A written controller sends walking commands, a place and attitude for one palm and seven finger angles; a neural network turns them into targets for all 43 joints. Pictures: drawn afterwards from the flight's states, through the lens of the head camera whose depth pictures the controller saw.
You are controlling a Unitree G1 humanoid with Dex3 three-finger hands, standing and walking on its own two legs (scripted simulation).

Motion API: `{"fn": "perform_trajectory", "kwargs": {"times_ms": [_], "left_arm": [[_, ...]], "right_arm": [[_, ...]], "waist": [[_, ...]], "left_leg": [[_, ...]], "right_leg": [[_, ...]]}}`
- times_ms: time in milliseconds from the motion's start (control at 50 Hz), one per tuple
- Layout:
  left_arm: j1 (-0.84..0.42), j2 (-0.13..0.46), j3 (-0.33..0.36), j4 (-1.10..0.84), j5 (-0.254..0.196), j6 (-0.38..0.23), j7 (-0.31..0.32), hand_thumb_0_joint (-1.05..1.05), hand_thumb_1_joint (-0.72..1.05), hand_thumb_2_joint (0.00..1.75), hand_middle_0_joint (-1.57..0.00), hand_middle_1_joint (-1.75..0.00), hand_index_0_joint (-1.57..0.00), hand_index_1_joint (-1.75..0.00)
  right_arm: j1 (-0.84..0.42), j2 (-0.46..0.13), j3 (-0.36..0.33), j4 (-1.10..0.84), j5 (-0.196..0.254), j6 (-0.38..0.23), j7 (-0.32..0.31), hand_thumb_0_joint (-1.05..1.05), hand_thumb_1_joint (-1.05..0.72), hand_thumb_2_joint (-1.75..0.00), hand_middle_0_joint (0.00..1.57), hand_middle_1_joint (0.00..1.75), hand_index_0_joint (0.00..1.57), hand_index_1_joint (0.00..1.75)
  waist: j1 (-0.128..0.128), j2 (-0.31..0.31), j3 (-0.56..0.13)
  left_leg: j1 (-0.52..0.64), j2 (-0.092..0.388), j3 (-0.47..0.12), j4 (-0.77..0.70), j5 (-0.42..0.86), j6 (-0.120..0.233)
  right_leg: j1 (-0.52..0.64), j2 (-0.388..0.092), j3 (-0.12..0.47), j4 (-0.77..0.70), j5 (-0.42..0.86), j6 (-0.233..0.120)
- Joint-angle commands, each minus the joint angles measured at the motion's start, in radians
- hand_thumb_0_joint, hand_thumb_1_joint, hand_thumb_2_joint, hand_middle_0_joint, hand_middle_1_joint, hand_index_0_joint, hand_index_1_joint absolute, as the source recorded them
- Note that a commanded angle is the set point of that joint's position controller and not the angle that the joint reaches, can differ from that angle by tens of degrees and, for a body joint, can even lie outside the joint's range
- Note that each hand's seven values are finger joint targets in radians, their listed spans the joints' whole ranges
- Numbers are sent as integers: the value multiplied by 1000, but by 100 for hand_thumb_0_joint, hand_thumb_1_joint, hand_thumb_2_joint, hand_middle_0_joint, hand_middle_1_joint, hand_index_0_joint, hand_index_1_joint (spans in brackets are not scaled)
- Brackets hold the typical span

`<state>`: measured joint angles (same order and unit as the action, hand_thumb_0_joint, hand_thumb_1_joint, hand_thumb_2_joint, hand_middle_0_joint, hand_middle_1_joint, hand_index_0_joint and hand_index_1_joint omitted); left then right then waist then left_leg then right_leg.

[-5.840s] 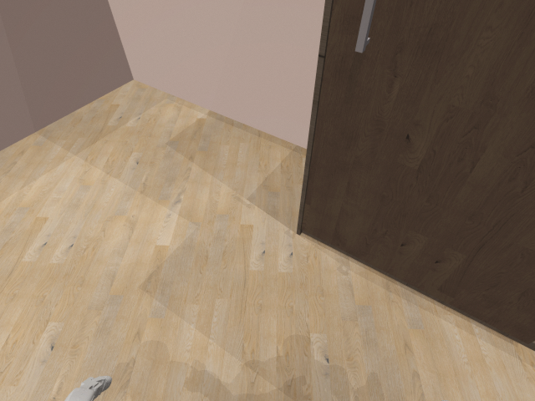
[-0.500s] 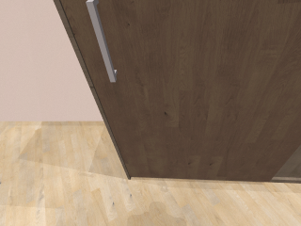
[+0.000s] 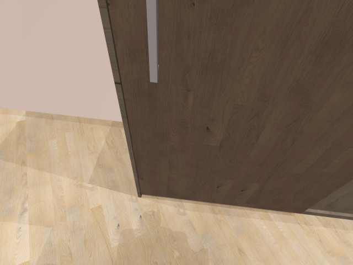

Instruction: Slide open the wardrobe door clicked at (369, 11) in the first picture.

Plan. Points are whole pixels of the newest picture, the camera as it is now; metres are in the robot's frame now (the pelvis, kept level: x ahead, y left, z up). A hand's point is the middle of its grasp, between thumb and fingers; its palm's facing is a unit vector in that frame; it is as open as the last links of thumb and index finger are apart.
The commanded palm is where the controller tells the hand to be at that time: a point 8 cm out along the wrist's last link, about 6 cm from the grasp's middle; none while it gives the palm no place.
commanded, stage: come to a stop and stand still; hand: left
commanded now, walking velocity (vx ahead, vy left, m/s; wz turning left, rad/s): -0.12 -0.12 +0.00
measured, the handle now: (154, 27) +0.53 +0.12 +0.26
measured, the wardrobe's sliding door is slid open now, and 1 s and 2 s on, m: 0.00 0.00 0.00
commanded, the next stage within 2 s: look again from close up in 0.56 s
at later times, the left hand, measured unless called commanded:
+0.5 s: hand out of the picture +0.01 +0.14 -0.16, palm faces +0.06 -0.97 -0.23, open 7.3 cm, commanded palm none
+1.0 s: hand out of the picture -0.03 +0.24 -0.17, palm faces +0.06 -0.96 -0.29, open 7.4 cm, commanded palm none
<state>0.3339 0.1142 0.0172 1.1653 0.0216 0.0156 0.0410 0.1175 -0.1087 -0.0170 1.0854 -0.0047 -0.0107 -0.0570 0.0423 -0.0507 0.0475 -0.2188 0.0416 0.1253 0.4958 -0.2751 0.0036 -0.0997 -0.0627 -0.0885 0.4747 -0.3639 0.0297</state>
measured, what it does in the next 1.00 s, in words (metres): steps on the spot: left foot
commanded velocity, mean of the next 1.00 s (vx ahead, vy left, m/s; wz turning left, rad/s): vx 0.02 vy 0.03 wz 0.00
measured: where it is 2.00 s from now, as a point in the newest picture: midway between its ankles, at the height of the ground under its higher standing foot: outside the picture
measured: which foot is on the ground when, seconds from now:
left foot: down 0.00-0.28, up 0.30-0.54, down 0.56-1.00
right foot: down 0.00-1.00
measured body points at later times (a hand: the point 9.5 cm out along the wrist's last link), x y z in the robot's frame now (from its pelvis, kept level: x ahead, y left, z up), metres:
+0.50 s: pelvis -0.03 -0.04 +0.00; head -0.02 -0.05 +0.45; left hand +0.01 +0.19 -0.14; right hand -0.03 -0.28 -0.16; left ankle -0.03 +0.10 -0.72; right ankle -0.04 -0.14 -0.74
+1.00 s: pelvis -0.07 +0.01 +0.00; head -0.10 +0.02 +0.44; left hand -0.03 +0.29 -0.14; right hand +0.03 -0.25 -0.13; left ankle -0.03 +0.10 -0.74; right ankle -0.04 -0.14 -0.74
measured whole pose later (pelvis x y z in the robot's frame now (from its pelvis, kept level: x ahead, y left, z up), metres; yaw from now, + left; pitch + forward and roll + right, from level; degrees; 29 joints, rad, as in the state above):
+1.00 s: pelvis -0.07 +0.01 +0.00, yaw +2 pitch -4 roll -1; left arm 0.28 0.26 0.02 0.97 0.03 0.01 0.03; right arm 0.23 -0.25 -0.04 0.93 -0.02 0.00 -0.02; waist 0.01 0.00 0.00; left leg -0.25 -0.01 0.09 0.55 -0.24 0.06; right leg -0.20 -0.08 -0.07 0.53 -0.26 0.03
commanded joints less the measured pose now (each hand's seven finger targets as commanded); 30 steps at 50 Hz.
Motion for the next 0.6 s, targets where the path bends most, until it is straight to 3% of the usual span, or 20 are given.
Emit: {"fn": "perform_trajectory", "kwargs": {"times_ms": [0, 40, 100, 140, 180, 200, 220, 240, 260, 280, 300, 340, 380, 460, 500, 540, 580], "left_arm": [[75, 87, 28, -56, 0, 17, -5, 0, 90, 90, -20, -30, -20, -30], [11, 94, 40, -97, 3, 24, -11, 0, 90, 90, -20, -30, -20, -30], [-32, 95, 56, -146, 4, 28, -20, 0, 90, 90, -20, -30, -20, -30], [-6, 89, 54, -154, 3, 20, -26, 0, 90, 90, -20, -30, -20, -30], [41, 101, 54, -131, 3, 7, -28, 0, 90, 90, -20, -30, -20, -30], [40, 142, 55, -129, 10, -3, -24, 0, 90, 90, -20, -30, -20, -30], [-6, 208, 53, -132, 12, -17, -17, 0, 90, 90, -20, -30, -20, -30], [-48, 228, 49, -150, 3, -22, -15, 0, 90, 90, -20, -30, -20, -30], [-91, 238, 47, -163, 4, -21, -16, 0, 90, 90, -20, -30, -20, -30], [-112, 239, 51, -167, 3, -25, -15, 0, 90, 90, -20, -30, -20, -30], [-115, 227, 47, -159, 2, -29, -16, 0, 90, 90, -20, -30, -20, -30], [-104, 212, 43, -147, -3, -37, -16, 0, 90, 90, -20, -30, -20, -30], [-78, 209, 39, -136, -4, -41, -15, 0, 90, 90, -20, -30, -20, -30], [-66, 208, 43, -115, -7, -39, -6, 0, 90, 90, -20, -30, -20, -30], [-83, 195, 40, -110, -11, -33, -3, 0, 90, 90, -20, -30, -20, -30], [-73, 155, 31, -107, -15, -28, -8, 0, 90, 90, -20, -30, -20, -30], [-70, 134, 24, -97, -11, -18, -3, 0, 90, 90, -20, -30, -20, -30]], "right_arm": [[181, -202, -53, 17, -9, 8, -20, 0, -90, -90, 20, 30, 20, 30], [194, -209, -64, 8, -17, 8, -23, 0, -90, -90, 20, 30, 20, 30], [128, -227, -77, -34, -28, 12, -15, 0, -90, -90, 20, 30, 20, 30], [69, -226, -77, -59, -32, 11, -5, 0, -90, -90, 20, 30, 20, 30], [40, -220, -74, -63, -24, 17, 11, 0, -90, -90, 20, 30, 20, 30], [58, -177, -66, -61, -16, 19, 20, 0, -90, -90, 20, 30, 20, 30], [75, -104, -44, -69, -7, 23, 29, 0, -90, -90, 20, 30, 20, 30], [48, -100, -33, -83, -14, 31, 36, 0, -90, -90, 20, 30, 20, 30], [47, -119, -37, -77, -18, 36, 43, 0, -90, -90, 20, 30, 20, 30], [44, -131, -35, -65, -23, 39, 46, 0, -90, -90, 20, 30, 20, 30], [71, -142, -33, -48, -25, 34, 45, 0, -90, -90, 20, 30, 20, 30], [126, -134, -26, -18, -20, 24, 44, 0, -90, -90, 20, 30, 20, 30], [136, -129, -20, -11, -15, 21, 42, 0, -90, -90, 20, 30, 20, 30], [165, -122, -15, -8, -7, 21, 33, 0, -90, -90, 20, 30, 20, 30], [207, -124, -15, 9, -6, 17, 29, 0, -90, -90, 20, 30, 20, 30], [216, -152, -17, 18, -8, 4, 25, 0, -90, -90, 20, 30, 20, 30], [187, -154, -16, 19, -6, 4, 24, 0, -90, -90, 20, 30, 20, 30]], "waist": [[-61, 229, -36], [-71, 213, -44], [-57, 206, -90], [-27, 183, -127], [5, 146, -158], [6, 30, -145], [-16, -173, -105], [-6, -202, -49], [-12, -136, -8], [-10, -179, 54], [-17, -144, 76], [-25, -69, 46], [-16, -53, 27], [-24, -57, 5], [-44, -32, -11], [-37, 53, -50], [-29, 81, -23]], "left_leg": [[206, 273, -217, -84, 959, 129], [182, 320, -265, -116, 908, 185], [142, 324, -259, -118, 735, 191], [104, 284, -215, -101, 608, 152], [2, 201, -149, -53, 325, 79], [-82, 125, -107, 7, 113, 28], [-178, 38, -43, 72, -131, -24], [-148, 34, -65, 117, -216, -32], [-124, 43, -84, 146, -206, -28], [-143, 48, -93, 167, -167, -23], [-154, 44, -100, 183, -119, -20], [-157, 41, -95, 173, -96, -25], [-144, 33, -87, 164, -103, -36], [-72, 34, -76, 68, -56, -45], [37, 41, -82, -48, 91, -40], [125, 102, -127, -76, 308, -12], [84, 114, -127, -96, 272, 0]], "right_leg": [[-216, -3, 10, 179, 7, -6], [-268, -2, 56, 331, -166, -15], [-276, -7, 92, 363, -155, -19], [-188, 0, 71, 216, -67, -27], [-12, 14, 26, -17, 177, -14], [52, -37, 83, -131, 227, -15], [41, -200, 268, -218, 152, -64], [-84, -267, 325, -284, 38, -125], [-162, -260, 312, -317, -121, -148], [-198, -231, 326, -332, -149, -144], [-174, -222, 317, -320, -81, -150], [-77, -212, 263, -257, 156, -164], [-36, -214, 227, -203, 363, -164], [-30, -215, 194, -149, 525, -161], [-86, -185, 162, -112, 473, -124], [-121, -94, 98, -73, 359, -63], [-111, -67, 84, -105, 247, -40]]}}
